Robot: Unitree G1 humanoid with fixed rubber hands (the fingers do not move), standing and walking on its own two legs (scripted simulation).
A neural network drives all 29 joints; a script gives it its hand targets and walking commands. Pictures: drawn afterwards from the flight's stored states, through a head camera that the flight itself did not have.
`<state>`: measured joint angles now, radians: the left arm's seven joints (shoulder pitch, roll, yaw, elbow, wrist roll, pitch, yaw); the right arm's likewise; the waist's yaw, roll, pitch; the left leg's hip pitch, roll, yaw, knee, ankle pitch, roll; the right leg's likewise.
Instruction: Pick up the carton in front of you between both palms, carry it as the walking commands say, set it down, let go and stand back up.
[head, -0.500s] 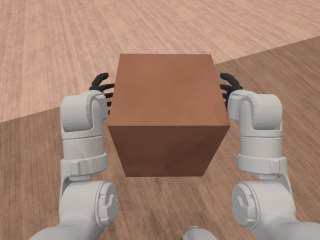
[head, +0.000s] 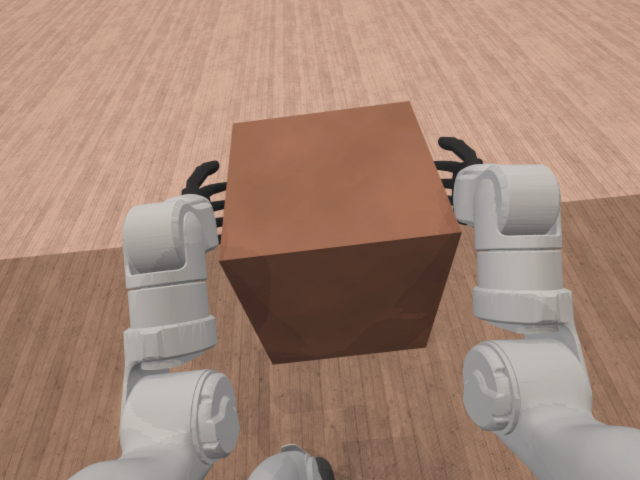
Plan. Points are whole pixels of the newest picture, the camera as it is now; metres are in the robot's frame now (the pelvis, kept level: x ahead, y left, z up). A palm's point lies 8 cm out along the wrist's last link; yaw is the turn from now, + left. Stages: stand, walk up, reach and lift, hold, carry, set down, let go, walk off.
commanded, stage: carry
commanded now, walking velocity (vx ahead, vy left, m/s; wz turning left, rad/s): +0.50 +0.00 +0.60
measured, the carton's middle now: (335, 243) +0.38 +0.00 +0.10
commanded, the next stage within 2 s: none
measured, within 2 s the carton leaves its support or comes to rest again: neither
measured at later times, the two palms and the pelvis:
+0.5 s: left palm (179, 67) +0.66 +0.23 +0.21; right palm (366, 34) +0.71 -0.07 +0.22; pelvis +0.32 +0.01 +0.04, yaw +10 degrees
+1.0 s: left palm out of the picture +0.95 +0.30 +0.24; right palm out of the picture +1.00 +0.00 +0.24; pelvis +0.61 +0.09 +0.06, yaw +10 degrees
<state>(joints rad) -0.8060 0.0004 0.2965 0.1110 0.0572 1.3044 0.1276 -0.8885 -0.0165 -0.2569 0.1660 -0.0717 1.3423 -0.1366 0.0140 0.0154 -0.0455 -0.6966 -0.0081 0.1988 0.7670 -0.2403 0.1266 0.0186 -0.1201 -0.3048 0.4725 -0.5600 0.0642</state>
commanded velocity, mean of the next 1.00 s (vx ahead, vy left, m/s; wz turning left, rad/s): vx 0.50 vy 0.00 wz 0.05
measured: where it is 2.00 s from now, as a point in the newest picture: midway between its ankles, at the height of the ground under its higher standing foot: (290, 214)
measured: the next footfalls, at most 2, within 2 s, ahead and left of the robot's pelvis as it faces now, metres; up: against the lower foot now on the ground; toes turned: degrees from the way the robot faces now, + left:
left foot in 0.02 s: +0.21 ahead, +0.06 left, +0.03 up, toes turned +8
right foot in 0.50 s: +0.53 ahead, -0.06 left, +0.06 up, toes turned +4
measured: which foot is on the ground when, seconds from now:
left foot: up 0.00-0.00, down 0.02-0.52, up 0.54-0.92, down 0.94-1.00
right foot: down 0.00-0.04, up 0.06-0.48, down 0.50-0.96, up 0.98-1.00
